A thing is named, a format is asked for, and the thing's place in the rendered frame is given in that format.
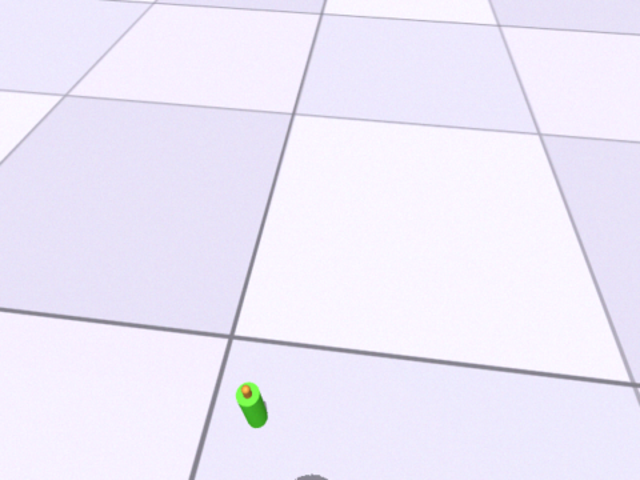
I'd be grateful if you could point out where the bottle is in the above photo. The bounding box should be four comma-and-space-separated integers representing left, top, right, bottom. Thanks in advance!
236, 382, 268, 428

